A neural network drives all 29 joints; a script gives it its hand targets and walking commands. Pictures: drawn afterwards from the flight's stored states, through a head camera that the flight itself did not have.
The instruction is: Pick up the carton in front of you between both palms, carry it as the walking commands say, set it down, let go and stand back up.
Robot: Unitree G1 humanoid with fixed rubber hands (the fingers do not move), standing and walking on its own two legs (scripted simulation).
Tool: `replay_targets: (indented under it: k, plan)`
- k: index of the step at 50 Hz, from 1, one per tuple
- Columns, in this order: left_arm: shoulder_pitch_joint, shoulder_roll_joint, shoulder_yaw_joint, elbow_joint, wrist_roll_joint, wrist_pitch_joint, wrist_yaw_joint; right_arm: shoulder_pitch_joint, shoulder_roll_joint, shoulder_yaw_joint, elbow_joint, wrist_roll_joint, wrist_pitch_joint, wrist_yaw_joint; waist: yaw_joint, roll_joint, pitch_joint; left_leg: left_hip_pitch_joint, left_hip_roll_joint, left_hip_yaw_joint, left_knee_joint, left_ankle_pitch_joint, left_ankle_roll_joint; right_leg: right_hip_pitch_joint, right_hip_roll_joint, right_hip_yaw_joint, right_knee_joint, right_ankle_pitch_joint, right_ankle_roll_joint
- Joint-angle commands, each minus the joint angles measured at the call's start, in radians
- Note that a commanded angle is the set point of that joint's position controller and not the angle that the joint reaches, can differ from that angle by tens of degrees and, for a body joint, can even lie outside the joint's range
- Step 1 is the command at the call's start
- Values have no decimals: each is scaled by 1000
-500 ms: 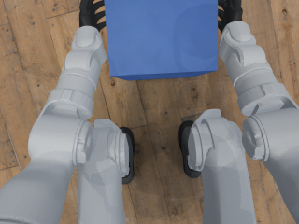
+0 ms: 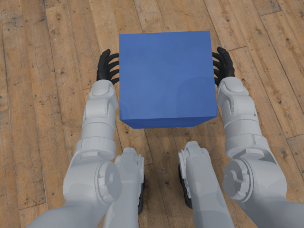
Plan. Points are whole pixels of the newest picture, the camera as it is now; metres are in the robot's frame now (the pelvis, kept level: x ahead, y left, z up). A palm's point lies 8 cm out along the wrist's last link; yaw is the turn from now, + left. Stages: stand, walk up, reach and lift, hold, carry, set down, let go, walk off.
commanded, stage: reach and lift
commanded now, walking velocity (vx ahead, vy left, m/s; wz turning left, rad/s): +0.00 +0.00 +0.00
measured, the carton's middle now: (163, 89) +0.47 -0.03 -0.13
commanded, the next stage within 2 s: none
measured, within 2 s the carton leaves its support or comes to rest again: neither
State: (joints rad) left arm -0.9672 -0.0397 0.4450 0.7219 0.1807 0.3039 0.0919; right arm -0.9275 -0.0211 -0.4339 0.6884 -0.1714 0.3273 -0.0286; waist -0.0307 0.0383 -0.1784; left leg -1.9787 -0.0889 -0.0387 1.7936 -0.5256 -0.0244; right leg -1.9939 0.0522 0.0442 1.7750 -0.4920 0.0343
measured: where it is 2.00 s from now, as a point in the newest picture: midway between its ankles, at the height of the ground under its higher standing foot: (163, 195)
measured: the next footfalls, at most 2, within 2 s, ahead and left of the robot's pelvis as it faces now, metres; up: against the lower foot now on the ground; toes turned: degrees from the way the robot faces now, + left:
none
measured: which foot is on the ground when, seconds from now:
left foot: down 0.00-1.00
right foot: down 0.00-1.00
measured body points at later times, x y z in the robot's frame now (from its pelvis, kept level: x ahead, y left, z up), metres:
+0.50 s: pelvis +0.05 +0.00 +0.14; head +0.19 -0.01 +0.57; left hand +0.45 +0.13 +0.10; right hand +0.44 -0.17 +0.09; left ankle +0.10 +0.12 -0.45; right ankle +0.11 -0.12 -0.45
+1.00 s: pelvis +0.09 +0.00 +0.26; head +0.11 -0.01 +0.71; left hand +0.41 +0.14 +0.25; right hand +0.41 -0.16 +0.25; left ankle +0.10 +0.12 -0.45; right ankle +0.11 -0.13 -0.45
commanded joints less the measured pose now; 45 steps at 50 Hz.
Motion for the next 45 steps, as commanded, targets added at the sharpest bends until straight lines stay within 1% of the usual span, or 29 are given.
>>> replay_targets:
  k: [1, 6, 10, 19, 25, 36, 41, 45]
  plan:
    - [-567, -1083, -538, -1, -130, 0, -232, -628, 1071, 558, -39, 142, -5, 234, -10, -40, -977, 535, -113, 81, -241, 140, 13, 644, 116, -102, -221, 157, -16]
    - [-497, -1113, -621, -57, -168, 11, -241, -532, 1097, 617, -74, 158, 3, 228, -25, -30, -968, 631, -111, 71, -313, 179, 2, 749, 118, -94, -294, 203, -14]
    - [-432, -1121, -656, -76, -178, 12, -244, -456, 1111, 641, -83, 162, 3, 223, -27, -18, -919, 698, -109, 60, -380, 189, -4, 825, 118, -81, -358, 221, -16]
    - [-260, -1127, -650, -61, -150, 1, -243, -306, 1130, 644, -75, 143, -8, 223, -3, -26, -766, 864, -94, 24, -557, 197, 4, 993, 110, -42, -530, 224, -23]
    - [-154, -1136, -647, -54, -134, -8, -249, -206, 1134, 639, -71, 118, -20, 223, 2, -33, -670, 997, -76, -6, -684, 227, 10, 1119, 100, -18, -653, 244, -31]
    - [40, -1132, -689, -97, -120, -8, -258, -9, 1145, 685, -114, 108, -21, 220, 6, -29, -523, 1279, -45, -49, -924, 363, 20, 1411, 78, 25, -888, 375, -39]
    - [120, -1122, -711, -131, -118, 18, -268, 65, 1149, 716, -151, 114, 5, 225, 14, -34, -445, 1419, -33, -61, -1042, 436, 28, 1556, 65, 40, -1005, 447, -39]
    - [174, -1115, -732, -170, -123, 62, -280, 118, 1153, 739, -186, 120, 49, 232, 20, -37, -377, 1530, -21, -65, -1127, 491, 30, 1669, 55, 48, -1094, 503, -38]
